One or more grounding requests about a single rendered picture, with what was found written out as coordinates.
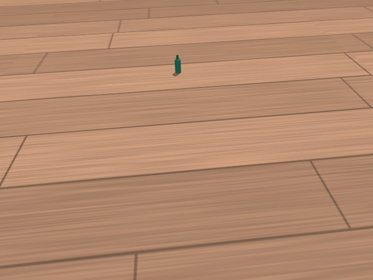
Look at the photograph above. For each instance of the bottle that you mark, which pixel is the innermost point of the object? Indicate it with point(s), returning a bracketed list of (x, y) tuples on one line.
[(177, 65)]

